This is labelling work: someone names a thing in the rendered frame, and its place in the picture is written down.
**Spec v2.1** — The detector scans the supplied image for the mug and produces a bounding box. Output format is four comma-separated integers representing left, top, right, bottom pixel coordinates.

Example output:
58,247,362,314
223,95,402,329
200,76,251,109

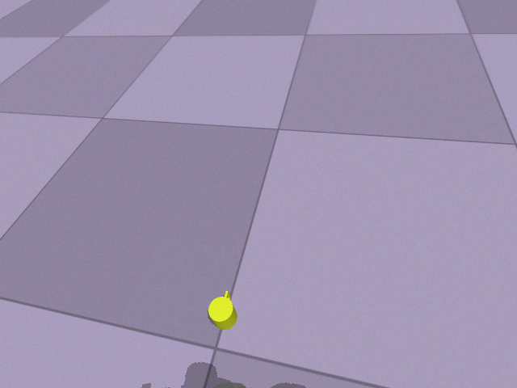
208,290,237,330

